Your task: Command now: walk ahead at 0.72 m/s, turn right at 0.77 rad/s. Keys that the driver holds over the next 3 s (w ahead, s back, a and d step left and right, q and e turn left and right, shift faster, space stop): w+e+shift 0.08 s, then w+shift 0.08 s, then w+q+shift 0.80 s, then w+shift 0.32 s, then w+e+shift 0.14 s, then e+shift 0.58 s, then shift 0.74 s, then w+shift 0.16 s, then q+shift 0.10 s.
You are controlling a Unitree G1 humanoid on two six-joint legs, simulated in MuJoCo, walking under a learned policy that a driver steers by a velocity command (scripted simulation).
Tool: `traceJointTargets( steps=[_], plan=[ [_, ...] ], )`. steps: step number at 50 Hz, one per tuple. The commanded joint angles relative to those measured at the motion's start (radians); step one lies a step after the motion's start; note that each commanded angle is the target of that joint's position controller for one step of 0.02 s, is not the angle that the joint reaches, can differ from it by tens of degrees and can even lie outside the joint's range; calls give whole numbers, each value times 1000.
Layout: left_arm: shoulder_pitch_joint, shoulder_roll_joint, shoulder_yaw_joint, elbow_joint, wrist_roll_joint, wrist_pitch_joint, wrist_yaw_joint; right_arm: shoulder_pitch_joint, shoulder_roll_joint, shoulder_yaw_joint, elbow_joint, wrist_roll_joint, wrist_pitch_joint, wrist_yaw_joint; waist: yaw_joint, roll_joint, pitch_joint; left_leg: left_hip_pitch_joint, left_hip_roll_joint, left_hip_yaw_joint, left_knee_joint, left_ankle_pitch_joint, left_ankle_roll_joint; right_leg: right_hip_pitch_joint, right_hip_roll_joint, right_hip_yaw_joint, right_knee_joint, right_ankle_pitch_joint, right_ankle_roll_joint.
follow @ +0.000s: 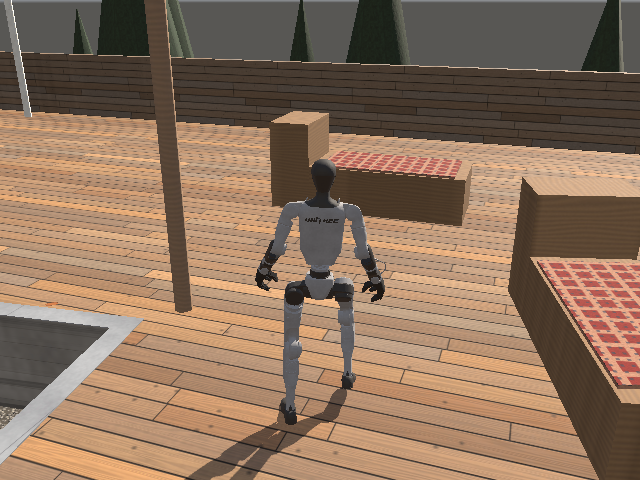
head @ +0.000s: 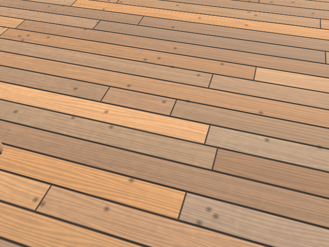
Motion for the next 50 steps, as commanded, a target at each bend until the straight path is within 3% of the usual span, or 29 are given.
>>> traceJointTargets(
  steps=[1, 5, 7, 8, 9, 10, 11, 12, 13, 14, 15, 16, 18, 23, 26, 28, 30, 31, 32, 33, 34, 35, 36, 38, 39, 41, 44, 47, 50],
  plan=[
    [-116, 25, -11, -122, -2, -10, -12, -94, -169, -42, -68, 2, -25, 7, 17, 106, 137, -49, 283, -99, -222, -159, 174, -100, -64, 22, -76, 35, -15],
    [-154, 29, -25, -136, -9, -5, -25, -73, -202, -56, -43, 16, -10, 32, 15, 73, 195, -4, 284, 13, -218, -124, 165, -35, -63, -49, -191, -56, -80],
    [-94, 49, -19, -114, -8, -8, -25, -68, -221, -59, -28, 19, -4, 43, 55, 67, 177, -38, 275, 58, -129, 107, 176, 150, 9, -125, -247, -161, -127],
    [64, 88, 8, -66, -10, -12, -23, -100, -224, -55, -27, 25, 1, 46, 157, 52, 96, -86, 238, 112, 96, 407, 166, 379, 95, -192, -313, -137, -158],
    [319, 185, 59, 26, -18, -17, -15, -101, -194, -36, -29, 15, -2, 44, 280, -18, -39, -226, 179, 128, 437, 688, 146, 748, 211, -233, -359, -75, -188],
    [425, 296, 80, 69, -17, -19, 1, -84, -43, 16, -51, -20, -14, 39, 258, -333, -15, -554, 92, 80, 922, -58, 69, 911, 46, 107, -461, -168, -208],
    [353, 333, 55, 4, -2, -46, 0, -10, 15, 40, -112, 8, -50, 35, 132, -539, -257, -754, -67, -193, 1247, -351, 65, 1011, -155, 730, -788, -623, -321],
    [330, 212, 28, -22, 12, -75, -17, -164, -118, 12, -109, 79, -65, 25, 225, -222, -193, -825, -63, -318, 1306, -228, 93, 943, -219, 728, -919, -637, -257],
    [330, 186, 22, 4, 24, -92, -24, -202, -109, 13, -119, 106, -69, 21, 211, -141, -66, -910, -59, -324, 1286, -127, 117, 849, -262, 652, -908, -591, -247],
    [271, 168, 14, 19, 27, -101, -25, -197, -66, 27, -109, 81, -66, 11, 159, -79, -17, -893, 5, -333, 1237, -33, 130, 728, -254, 569, -877, -546, -223],
    [181, 107, -5, 11, 46, -106, -25, -168, -54, 27, -100, 57, -54, 14, 100, -90, 35, -855, 47, -333, 1190, 79, 135, 606, -217, 449, -846, -479, -197],
    [121, 54, -22, 0, 63, -115, -22, -105, -51, 22, -74, 64, -32, 28, 56, -129, 48, -789, 74, -346, 1175, 170, 134, 514, -186, 336, -843, -369, -153],
    [95, 22, -28, 17, 59, -137, -9, -44, -48, 13, -34, 75, 10, 48, 20, -106, 46, -774, 80, -342, 1132, 249, 120, 508, -148, 163, -894, -181, -100],
    [136, 12, -29, 66, 68, -151, 39, -183, -28, 21, -61, 57, 23, 66, 42, -43, 163, -786, -1, -215, 819, 457, 121, 559, -17, -199, -1016, 256, -5],
    [146, 48, -23, 80, 66, -137, 69, -221, -15, 24, -78, 60, 3, 85, 31, -20, 182, -722, -54, -105, 597, 508, 147, 648, -9, -291, -1028, 546, 50],
    [145, 105, -14, 81, 67, -117, 88, -200, -34, 11, -84, 65, -9, 98, 2, -61, 134, -592, -122, 13, 504, 468, 170, 723, -18, -313, -919, 989, 72],
    [127, 170, 7, 77, 60, -91, 114, -99, -72, -8, -80, 77, 8, 101, -68, -146, 56, -429, -167, 80, 490, 402, 178, 794, -53, -323, -720, 1376, 64],
    [71, 192, 19, 62, 47, -84, 122, 21, -110, -25, -57, 77, 33, 95, -141, -186, 20, -297, -177, 77, 511, 332, 191, 771, -77, -309, -586, 1518, 50],
    [-51, 203, 25, 23, 43, -87, 116, 293, -181, -60, 16, 69, 61, 81, -278, -175, -49, -25, -149, -9, 521, 275, 242, 636, -85, -269, -315, 1527, 25],
    [-239, 157, 15, -18, 14, -107, 82, 586, -172, -60, 111, 52, 82, 59, -421, 5, -64, 203, -34, -161, 343, 431, 339, 439, 29, -257, 238, 882, 11],
    [-388, -113, -56, -82, 16, -150, 29, 568, -65, -13, 187, 0, 71, 69, -334, 362, 126, 189, -102, -250, 311, 470, 335, 64, 273, -152, 701, -354, -22],
    [-137, -213, -90, -138, 11, -175, 13, 307, -32, 27, 92, -18, 19, 84, -32, 372, 64, 138, -66, -588, 373, 359, 427, -164, 256, 85, 853, -448, -52],
    [-51, -152, -99, -173, 16, -203, -10, 225, -6, 24, 13, -5, 7, 86, 0, 246, -85, 165, 61, -912, 150, -74, 551, -215, 253, 182, 786, -388, -88],
    [-66, -16, -65, -167, 17, -204, -19, 22, -65, 10, -79, 10, -20, 74, 116, -168, 62, -174, 120, -1031, -83, -471, 473, -131, 141, 186, 425, -155, -110],
    [-72, -5, -66, -161, 28, -181, -2, -43, -95, 5, -106, 6, -30, 67, 141, -169, 102, -330, 89, -1020, -92, -430, 472, -66, 122, 187, 348, -121, -71],
    [-106, 57, -48, -161, 41, -147, 36, -68, -69, 13, -125, 4, -42, 40, 124, -173, 138, -499, 13, -878, -71, -277, 447, 27, 76, 182, 151, -80, -1],
    [-292, -15, -70, -224, 60, -139, 51, -6, -67, 8, -88, 47, -24, -4, 14, -33, 115, -614, -121, -609, -19, -65, 385, 271, 96, 95, -293, 120, 43],
    [-344, -36, -55, -246, 8, -135, 43, 57, -79, 1, -56, 63, 2, -8, -57, 68, 37, -516, -143, -609, 69, -123, 323, 420, 184, 62, -526, 205, 89],
    [-235, 33, -7, -205, -21, -149, 35, 69, -41, 4, -48, 50, 17, -5, -4, 140, -28, -281, -115, -615, 251, 13, 263, 490, 172, 75, -642, 147, 51]
  ],
)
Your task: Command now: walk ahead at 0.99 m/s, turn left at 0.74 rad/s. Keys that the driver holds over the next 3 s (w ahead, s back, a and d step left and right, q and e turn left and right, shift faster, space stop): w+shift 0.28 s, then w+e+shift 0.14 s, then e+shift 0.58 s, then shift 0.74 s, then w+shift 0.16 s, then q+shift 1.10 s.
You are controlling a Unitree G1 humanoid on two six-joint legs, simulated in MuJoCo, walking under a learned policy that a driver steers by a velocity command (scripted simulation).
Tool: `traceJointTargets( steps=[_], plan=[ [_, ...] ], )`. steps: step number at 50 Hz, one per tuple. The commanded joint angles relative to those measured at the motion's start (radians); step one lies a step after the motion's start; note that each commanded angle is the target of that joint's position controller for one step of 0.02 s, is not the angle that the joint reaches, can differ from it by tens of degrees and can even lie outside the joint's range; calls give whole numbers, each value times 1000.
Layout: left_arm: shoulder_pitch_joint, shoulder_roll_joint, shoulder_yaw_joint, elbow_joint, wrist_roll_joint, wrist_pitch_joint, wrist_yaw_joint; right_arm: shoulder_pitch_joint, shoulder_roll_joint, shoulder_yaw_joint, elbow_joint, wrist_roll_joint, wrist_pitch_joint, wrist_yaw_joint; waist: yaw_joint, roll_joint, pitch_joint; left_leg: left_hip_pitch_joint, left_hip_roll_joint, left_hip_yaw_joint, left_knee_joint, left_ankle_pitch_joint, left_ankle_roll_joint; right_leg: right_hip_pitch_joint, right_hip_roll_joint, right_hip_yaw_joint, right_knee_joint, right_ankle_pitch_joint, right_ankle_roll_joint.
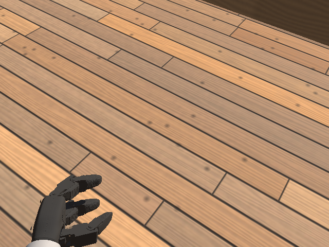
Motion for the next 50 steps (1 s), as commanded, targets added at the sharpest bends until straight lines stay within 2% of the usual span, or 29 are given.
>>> traceJointTargets(
  steps=[1, 2, 3, 4, 5, 6, 7, 10, 15, 19, 21, 23, 24, 25, 26, 27, 28, 29, 32, 33, 37, 41, 42, 43, 44, 45, 46, 48, 50],
  plan=[
    [199, 177, 104, 4, -19, -27, -5, -22, -108, -31, -51, -18, -2, 5, 172, 163, -131, -142, 104, -102, 113, 357, 62, 496, 30, -115, -47, -24, -56],
    [437, 226, 118, 47, -1, -34, -7, -46, -45, -6, -82, -41, -10, 19, 273, 86, -284, -297, 93, -32, 447, 328, 25, 807, -109, 64, 0, -206, -136],
    [536, 327, 133, 103, 41, -32, -27, 112, 41, 20, -111, 4, -27, 28, 180, -399, -374, -628, 6, 76, 767, -91, -33, 1027, -356, 729, -252, -629, -342],
    [479, 245, 123, 89, 32, -28, -32, 71, -42, 19, -102, 35, -27, 17, 204, -345, -233, -822, 115, 106, 888, -10, -25, 970, -387, 887, -306, -924, -365],
    [441, 172, 110, 98, 22, -16, -25, -66, -89, 13, -123, 12, -24, 18, 233, -203, -95, -864, 144, 134, 922, 74, -21, 861, -335, 711, -302, -824, -332],
    [442, 162, 105, 120, 32, -6, -24, -157, -92, 14, -141, -18, -27, 23, 236, -54, -35, -822, 168, 155, 889, 115, -16, 754, -282, 536, -294, -628, -310],
    [436, 155, 102, 143, 38, -4, -30, -243, -81, 14, -170, -42, -36, 25, 229, 8, 22, -781, 184, 149, 812, 132, -8, 651, -228, 414, -295, -479, -291],
    [412, 67, 66, 198, 24, -7, -43, -240, -59, 19, -188, -20, -26, 40, 147, -76, 52, -684, 226, 150, 654, 137, -11, 501, -172, 241, -333, -330, -282],
    [434, 178, 83, 235, 9, -9, -24, -384, -76, 43, -245, -48, -39, 57, 148, -35, 124, -660, 274, 217, 318, 384, -60, 397, -186, 124, -433, -158, -301],
    [520, 216, 78, 276, -10, 5, -11, -513, -95, 39, -277, -33, -68, 78, 191, -43, 151, -372, 199, 273, 40, 513, -90, 347, -182, 45, -487, -54, -280],
    [552, 225, 70, 301, -6, 20, -11, -482, -143, 13, -273, -26, -77, 76, 159, -84, 105, -256, 158, 284, -33, 461, -75, 443, -194, 27, -384, 234, -252],
    [555, 257, 72, 318, 15, 40, -11, -257, -214, -31, -235, -41, -79, 58, 12, -148, -58, 82, 119, 320, -53, 438, -36, 417, -129, -27, -3, 651, -178],
    [509, 231, 63, 280, 35, 36, -10, -36, -261, -48, -200, -63, -73, 40, -99, -135, -200, 421, 279, 195, 6, 537, 5, 180, -73, -17, 311, 452, -127],
    [666, 45, 16, 250, 34, 21, -10, 34, -360, -63, -177, -100, -62, 41, 12, 265, -467, 769, 644, -277, -3, 734, 158, -126, 49, -71, 723, -443, -66],
    [638, 139, 33, 242, 3, 16, -4, 52, -286, -49, -189, -94, -47, 42, -19, 288, -578, 705, 647, -435, -117, 714, 186, -153, 29, 10, 870, -497, -53],
    [513, 189, 58, 211, -21, 28, 7, -8, -224, -33, -176, -83, -35, 36, -9, 240, -383, 568, 612, -234, -115, 825, 156, -235, -16, -49, 902, -459, -45],
    [445, 185, 60, 194, -9, 42, 17, -61, -178, -22, -154, -66, -29, 31, 17, 174, -236, 407, 569, -76, -126, 942, 134, -253, -49, -101, 867, -412, -38],
    [420, 173, 65, 190, 8, 58, 20, -116, -143, -16, -142, -64, -26, 27, 57, 137, -155, 260, 527, 20, -162, 932, 116, -221, -75, -119, 829, -382, -37],
    [423, 85, 62, 157, -7, 127, 10, -312, -119, -18, -127, -63, -35, 23, 178, 179, -3, -96, 519, 204, -327, 777, 88, -62, -132, -127, 667, -389, -34],
    [387, 87, 64, 137, 3, 137, 6, -356, -137, -25, -121, -58, -40, 19, 187, 164, 31, -145, 513, 257, -351, 784, 83, -45, -136, -132, 577, -337, -33],
    [377, 126, 78, 151, 27, 143, -46, -407, -208, -51, -94, -27, -38, 2, 193, 118, -44, -104, 435, 450, -304, 717, 26, 166, -82, -195, 221, 92, -84],
    [359, 229, 125, 114, 27, 161, -68, -390, -261, -74, -72, 8, -16, 6, 217, 73, -44, -46, 453, 493, -100, 787, -28, 277, -7, -281, 133, 10, -161],
    [432, 268, 148, 129, 30, 158, -60, -384, -254, -73, -71, 14, -6, 9, 259, 33, -73, -66, 420, 515, 60, 797, -57, 388, 41, -306, 83, 15, -197],
    [517, 316, 172, 149, 29, 153, -43, -354, -225, -63, -76, -5, 5, 14, 293, -74, -68, -182, 357, 504, 312, 558, -103, 518, 58, -240, 16, 136, -240],
    [408, 407, 173, 109, 17, 148, -26, -266, -119, -33, -90, -73, 16, 22, 147, -406, -4, -404, 187, 491, 651, -238, -169, 545, -105, 94, -27, 649, -325],
    [337, 434, 160, 14, 63, 118, -44, -131, -183, -34, -98, -64, 19, 27, 96, -389, -252, -541, 85, 242, 846, -291, -185, 676, -301, 582, -182, 322, -534],
    [316, 379, 152, -8, 47, 99, -63, -220, -259, -47, -102, -36, 16, 28, 151, -181, -257, -576, 115, 169, 834, -176, -155, 660, -293, 581, -276, 53, -495],
    [260, 321, 137, -6, 10, 97, -48, -305, -237, -42, -99, -56, 19, 9, 123, -27, -130, -569, 168, 147, 679, -27, -125, 513, -208, 448, -258, -146, -376],
    [189, 303, 129, -35, 28, 116, -16, -330, -240, -45, -91, -63, 31, 6, 94, -38, -113, -445, 170, 138, 529, 38, -123, 370, -142, 333, -245, -39, -332]
  ],
)
Over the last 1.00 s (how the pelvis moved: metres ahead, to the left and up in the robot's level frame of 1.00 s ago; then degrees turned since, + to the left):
0.72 -0.23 -0.01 22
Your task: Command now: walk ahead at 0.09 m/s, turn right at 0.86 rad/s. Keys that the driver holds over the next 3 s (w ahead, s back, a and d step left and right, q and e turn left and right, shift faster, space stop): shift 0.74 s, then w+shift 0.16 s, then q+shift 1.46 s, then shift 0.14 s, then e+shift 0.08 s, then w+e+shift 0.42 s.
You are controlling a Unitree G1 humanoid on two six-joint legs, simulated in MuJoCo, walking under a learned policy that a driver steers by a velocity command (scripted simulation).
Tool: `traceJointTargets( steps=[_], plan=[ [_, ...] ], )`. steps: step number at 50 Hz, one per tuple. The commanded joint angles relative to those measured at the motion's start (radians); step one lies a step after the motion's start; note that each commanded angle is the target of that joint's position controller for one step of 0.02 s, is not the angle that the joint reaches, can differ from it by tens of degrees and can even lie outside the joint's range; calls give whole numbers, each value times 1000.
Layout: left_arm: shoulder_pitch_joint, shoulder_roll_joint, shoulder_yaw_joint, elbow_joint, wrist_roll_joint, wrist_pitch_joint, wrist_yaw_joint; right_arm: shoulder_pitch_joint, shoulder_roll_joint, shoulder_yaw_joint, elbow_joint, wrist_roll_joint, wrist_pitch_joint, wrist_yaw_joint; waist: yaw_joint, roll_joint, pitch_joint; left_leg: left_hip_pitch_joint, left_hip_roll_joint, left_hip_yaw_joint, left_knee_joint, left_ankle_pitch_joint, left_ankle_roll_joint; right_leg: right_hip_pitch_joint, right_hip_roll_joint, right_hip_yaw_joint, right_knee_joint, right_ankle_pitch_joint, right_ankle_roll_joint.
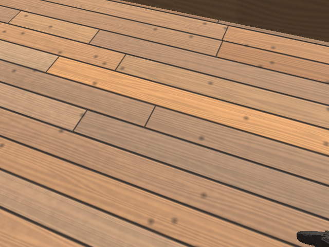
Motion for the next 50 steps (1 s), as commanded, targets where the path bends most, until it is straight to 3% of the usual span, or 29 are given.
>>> traceJointTargets(
  steps=[1, 3, 6, 12, 15, 16, 17, 18, 19, 20, 22, 26, 28, 30, 31, 32, 33, 35, 37, 38, 39, 41, 42, 43, 45, 46, 48, 49, 50],
  plan=[
    [-73, 166, 46, -124, 14, -4, 39, 45, -133, -39, -38, -9, 2, -8, -58, -71, -253, -84, 16, -63, -129, 88, 2, 263, -249, 435, -262, 116, -136],
    [-46, 158, 44, -117, 16, 4, 56, 58, -97, -27, -15, -8, 6, -7, -43, -50, -288, -47, 5, -42, -206, 109, -29, 262, -242, 381, -225, 283, -143],
    [-40, 139, 34, -109, 11, 20, 68, 61, -72, -16, -7, 2, 22, -7, -27, -67, -299, -5, 12, -33, -270, 175, -60, 224, -233, 361, -214, 223, -136],
    [-62, 96, 14, -103, 22, 37, 45, 43, -78, -16, -27, 1, 17, -2, 8, -157, -227, 72, 22, -2, -448, 165, -38, 185, -225, 407, -202, -6, -119],
    [-72, 62, -1, -87, 8, 37, 38, 103, -66, -18, -16, -9, -2, 15, -34, -160, -212, 229, 25, 23, -745, 323, 12, 171, -183, 397, -141, -22, -60],
    [-27, 30, -10, -75, 14, 32, 38, 107, -108, -23, -26, -32, -6, 15, -15, -73, -205, 284, 132, -87, -828, 397, 53, 136, -123, 339, -58, -133, 3],
    [46, 18, -12, -75, 17, 25, 37, 62, -186, -36, -34, -44, -3, 9, 64, 158, -175, 281, 281, -267, -873, 527, 165, 59, 19, 177, 66, -337, 70],
    [-26, 75, 4, -87, 23, 14, 43, 63, -137, -26, -36, -56, -4, 7, 7, 227, -167, 192, 369, -391, -928, 490, 275, 64, -1, 138, 177, -422, 113],
    [-75, 122, 22, -85, 14, 13, 47, 53, -121, -22, -43, -45, -7, 4, -17, 174, -154, 198, 351, -374, -925, 462, 284, 55, -24, 140, 290, -424, 135],
    [-79, 114, 27, -69, 9, 19, 50, 52, -125, -24, -39, -28, -6, 0, -20, 133, -155, 224, 316, -327, -908, 458, 264, 32, -24, 137, 360, -410, 153],
    [-48, 64, 18, -40, 9, 34, 53, 51, -107, -16, -36, -7, -4, -7, -19, 106, -158, 274, 274, -250, -877, 517, 237, 12, -44, 144, 427, -382, 184],
    [-73, -28, -18, -20, 1, 30, 45, 80, -77, -8, -17, -7, 21, -3, -47, 157, -184, 338, 186, -129, -830, 606, 209, 114, -89, 32, 138, -349, 198],
    [-55, -10, -12, 3, -8, 29, 46, 109, -88, -9, -6, -3, 31, -2, -50, 168, -204, 369, 189, -143, -805, 609, 212, 184, -86, 5, -43, -254, 191],
    [-22, 10, -9, 35, 2, 29, 47, 136, -80, -4, 7, 8, 26, 1, -40, 144, -199, 328, 175, -143, -798, 581, 170, 307, -93, 15, -241, -47, 159],
    [-22, 47, -6, 28, 14, 29, 52, 150, -72, 1, 10, 1, 13, 6, -47, 90, -214, 277, 166, -133, -791, 527, 126, 378, -144, 69, -225, 63, 133],
    [-27, 106, 8, 35, 21, 30, 56, 177, -76, 0, 7, -11, -5, 15, -88, -28, -221, 239, 107, -67, -783, 454, 87, 385, -176, 94, -127, 152, 95],
    [-14, 69, 6, 50, 25, 27, 48, 137, -69, 3, 14, -14, -12, 18, -56, -71, -229, 277, 66, -5, -767, 364, 52, 322, -156, 76, -116, 38, 75],
    [-22, 15, -10, 59, 34, 17, 42, 73, -51, 7, 12, -14, -7, 15, -41, -55, -183, 279, 55, 14, -742, 324, 38, 258, -149, 83, -150, -44, 84],
    [-20, 15, -13, 69, 29, 6, 46, 76, -45, 8, 18, -13, 7, 8, -45, -69, -136, 262, 51, 16, -739, 327, 42, 224, -145, 84, -158, -54, 94],
    [27, 19, -12, 86, 24, 5, 51, 101, -47, 6, 31, -10, 13, 4, -37, -72, -161, 259, 23, 43, -724, 126, 48, 223, -129, 73, -169, -269, 82],
    [64, 46, -3, 94, 16, 6, 52, 111, -66, -3, 36, 2, 17, 1, -27, -84, -120, 200, -1, 62, -694, -86, 56, 186, -131, 98, -191, -531, 51],
    [139, 104, 8, 99, 5, -12, 52, 46, -68, -8, 4, 28, -6, 3, 16, -169, -1, 7, -8, 85, -574, -159, 60, 170, -253, 298, -334, -822, -42],
    [127, 132, 16, 102, -6, -29, 53, 19, -34, -3, -13, 44, -29, 10, 10, -244, 35, -29, -18, 122, -458, 21, 62, 179, -352, 440, -427, -826, -93],
    [113, 132, 17, 102, -12, -42, 56, 3, -47, -8, -22, 44, -49, 16, 8, -255, 58, -65, 31, 74, -395, 63, 82, 174, -406, 506, -460, -760, -123],
    [74, 91, 3, 81, -16, -61, 50, 25, -38, -5, -23, 49, -76, 32, -14, -219, 35, -87, 70, 53, -428, 18, 122, 236, -404, 462, -456, -608, -109],
    [46, 92, 4, 79, -16, -57, 45, 97, -29, -1, 9, 48, -77, 41, -43, -214, -5, 22, 57, 86, -542, 23, 138, 240, -357, 350, -425, -530, -77],
    [21, 74, 2, 75, 0, -46, 46, 219, -45, -16, 88, 20, -67, 48, -87, -155, -87, 314, -36, 187, -690, 254, 102, 179, -238, 135, -272, -322, -10],
    [26, 59, -2, 70, 13, -46, 51, 273, -60, -24, 110, 12, -58, 49, -100, -106, -123, 394, -43, 160, -705, 277, 93, 164, -198, 61, -145, -183, 23],
    [16, 19, -14, 40, 28, -48, 58, 346, -130, -41, 107, 16, -53, 45, -112, 65, -160, 482, 104, -101, -802, 315, 144, 72, -125, -31, 150, -141, 92]
  ],
)
Over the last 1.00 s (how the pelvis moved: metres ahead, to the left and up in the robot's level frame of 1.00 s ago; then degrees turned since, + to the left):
0.63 0.00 0.00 -21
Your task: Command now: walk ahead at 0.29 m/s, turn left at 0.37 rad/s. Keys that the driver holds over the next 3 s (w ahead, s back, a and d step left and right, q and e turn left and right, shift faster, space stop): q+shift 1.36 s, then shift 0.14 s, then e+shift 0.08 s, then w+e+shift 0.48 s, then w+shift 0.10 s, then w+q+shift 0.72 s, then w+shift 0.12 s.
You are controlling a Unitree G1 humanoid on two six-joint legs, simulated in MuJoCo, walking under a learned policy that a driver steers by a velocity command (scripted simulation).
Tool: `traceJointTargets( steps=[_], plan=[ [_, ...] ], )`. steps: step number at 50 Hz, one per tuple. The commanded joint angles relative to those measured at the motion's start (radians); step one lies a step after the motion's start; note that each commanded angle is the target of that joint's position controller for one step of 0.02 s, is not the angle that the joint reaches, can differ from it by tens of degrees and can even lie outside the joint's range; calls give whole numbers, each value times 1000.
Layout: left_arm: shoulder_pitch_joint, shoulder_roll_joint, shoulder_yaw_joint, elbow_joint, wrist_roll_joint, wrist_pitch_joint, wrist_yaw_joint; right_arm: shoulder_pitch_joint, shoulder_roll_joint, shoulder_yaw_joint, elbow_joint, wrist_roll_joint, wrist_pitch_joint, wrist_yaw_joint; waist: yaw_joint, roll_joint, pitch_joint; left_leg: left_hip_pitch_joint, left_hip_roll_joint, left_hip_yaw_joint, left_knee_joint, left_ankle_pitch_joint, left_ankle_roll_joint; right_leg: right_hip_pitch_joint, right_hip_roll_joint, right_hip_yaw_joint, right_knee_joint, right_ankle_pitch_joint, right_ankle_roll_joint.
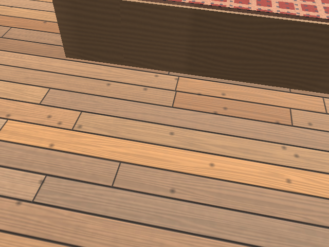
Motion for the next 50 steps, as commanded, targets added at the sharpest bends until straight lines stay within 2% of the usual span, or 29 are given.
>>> traceJointTargets(
  steps=[1, 2, 3, 5, 6, 8, 10, 13, 17, 18, 19, 20, 21, 22, 23, 24, 26, 31, 35, 38, 39, 40, 41, 42, 43, 44, 45, 47, 50],
  plan=[
    [-167, 68, 17, -196, 20, -37, 24, 202, -273, -66, -17, -5, 3, 8, -87, 376, -30, 404, 301, -696, -304, 151, 242, -542, 143, -72, 476, -138, 33],
    [-144, 90, 21, -193, -12, -56, 26, 174, -235, -54, -35, -14, -5, 8, -65, 295, -11, 415, 379, -821, -354, 114, 315, -658, 99, 21, 640, -227, 26],
    [-168, 115, 25, -189, -26, -67, 19, 133, -188, -45, -53, -15, -9, -2, -53, 202, 36, 386, 356, -726, -318, 184, 294, -695, 54, 46, 679, -166, 5],
    [-205, 125, 33, -182, 6, -73, 9, 73, -175, -44, -88, -7, 8, -22, -32, 77, 41, 315, 271, -536, -282, 374, 220, -657, 16, 31, 587, -54, -5],
    [-218, 119, 36, -184, 15, -70, 3, 56, -166, -41, -100, -4, 24, -36, -21, 77, 29, 269, 231, -467, -285, 448, 193, -590, 14, 27, 508, -6, 1],
    [-246, 80, 26, -185, 11, -58, -2, 54, -174, -47, -110, -7, 50, -60, -10, 111, 8, 197, 173, -390, -270, 570, 172, -487, 67, -8, 369, 69, 29],
    [-273, 62, 17, -183, 7, -50, -2, 49, -193, -58, -120, 3, 73, -78, -5, 131, -16, 131, 136, -361, -241, 573, 149, -392, 112, -12, 239, 151, 45],
    [-312, 85, 23, -183, -4, -39, -10, 28, -200, -69, -144, 16, 103, -90, -3, 162, -43, 46, 110, -405, -207, 492, 105, -252, 160, 6, 92, 241, 56],
    [-277, 136, 50, -168, -12, -49, -14, -39, -175, -69, -193, 18, 117, -93, 35, 186, -50, 61, 76, -522, -113, 378, 45, -114, 135, 39, -128, 334, 36],
    [-247, 155, 59, -159, -2, -53, -7, -41, -142, -60, -206, 16, 114, -92, 45, 161, -76, 37, 32, -506, -33, 307, 13, -9, 78, 46, -204, 424, 6],
    [-209, 200, 67, -166, 14, -49, 3, 30, -70, -41, -209, -3, 115, -88, 18, 1, -189, -47, -49, -402, 199, -18, -30, 191, -136, 225, -191, 516, -75],
    [-240, 218, 62, -178, 49, -34, 3, 153, -41, -32, -230, -7, 111, -83, -72, -229, -200, -276, -162, -287, 373, -450, -68, 290, -346, 556, -215, 611, -240],
    [-263, 174, 61, -178, 37, -28, 4, 197, -139, -54, -209, -6, 109, -75, -84, -235, -165, -344, -37, -234, 545, -388, -109, 232, -402, 598, -228, 521, -298],
    [-294, 115, 47, -193, 29, -27, 10, 139, -204, -75, -193, 6, 116, -72, -53, -149, -106, -351, 1, -214, 611, -294, -135, 162, -324, 442, -220, 462, -273],
    [-322, 100, 44, -195, 26, -19, 15, 108, -215, -84, -188, 10, 128, -74, -50, -85, -74, -345, 24, -191, 642, -223, -154, 96, -257, 306, -218, 400, -240],
    [-343, 103, 44, -193, 22, -12, 20, 90, -209, -85, -196, 6, 137, -74, -49, -79, -57, -339, 41, -168, 670, -170, -165, 42, -224, 232, -229, 375, -229],
    [-339, 118, 47, -175, 27, -7, 28, 58, -147, -67, -224, 8, 145, -61, -36, -105, -26, -316, 63, -105, 645, -106, -176, -32, -184, 97, -267, 418, -240],
    [-302, 164, 71, -139, 25, 0, 24, -40, -101, -45, -288, 0, 141, -36, 7, -93, -76, -295, 123, -72, 446, -68, -163, 52, -250, -8, -269, 480, -276],
    [-333, 206, 89, -129, 5, 1, -2, -42, -117, -51, -291, 3, 153, -19, -5, -114, -78, -143, 108, -2, 260, -21, -121, 10, -262, -120, -241, 462, -231],
    [-327, 205, 95, -110, -22, -1, -17, -18, -126, -67, -292, 6, 168, -12, -36, -97, -81, -23, 70, 44, 53, 45, -65, 11, -271, -177, -135, 387, -159],
    [-294, 174, 90, -93, -28, 2, -21, 24, -143, -81, -277, 3, 169, -20, -50, -56, -84, 74, 38, 37, -25, 99, -32, -43, -237, -217, -40, 306, -107],
    [-244, 128, 80, -76, -14, 6, -29, 105, -223, -111, -261, 1, 164, -36, -68, 121, -68, 242, 103, -125, -139, 354, 33, -220, -153, -287, 187, 129, -27],
    [-286, 83, 59, -159, 26, 6, -26, 91, -376, -136, -299, -11, 150, -50, -25, 437, -56, 353, 354, -599, -193, 568, 228, -582, 12, -264, 494, -283, 66],
    [-393, 127, 69, -180, 32, 4, -12, 85, -322, -123, -320, -47, 113, -36, -102, 283, -140, 307, 378, -637, -229, 501, 303, -618, 38, -42, 656, -282, 52],
    [-408, 143, 72, -184, 11, 2, -4, 64, -290, -108, -305, -46, 89, -33, -76, 227, -112, 280, 339, -558, -244, 417, 265, -627, 29, -2, 679, -192, 21],
    [-381, 146, 76, -167, 7, -1, 5, 21, -260, -102, -301, -23, 81, -40, -41, 171, -80, 254, 286, -498, -239, 347, 210, -626, 14, 17, 644, -97, 4],
    [-360, 163, 81, -153, 18, -1, 13, -28, -224, -88, -307, -1, 88, -49, -16, 147, -68, 233, 259, -459, -226, 344, 172, -616, 6, 26, 605, -31, 3],
    [-332, 155, 80, -134, 23, -3, 8, -75, -203, -74, -328, -8, 100, -66, 12, 157, -94, 162, 209, -411, -205, 449, 155, -515, 41, 18, 591, 54, 19],
    [-336, 117, 64, -122, 11, -3, 0, -53, -211, -77, -322, -7, 105, -78, 4, 134, -111, 176, 171, -424, -182, 462, 148, -481, 89, 26, 453, 102, 42]
  ],
)
Over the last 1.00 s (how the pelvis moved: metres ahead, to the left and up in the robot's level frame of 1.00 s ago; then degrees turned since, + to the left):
0.11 0.09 0.01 -10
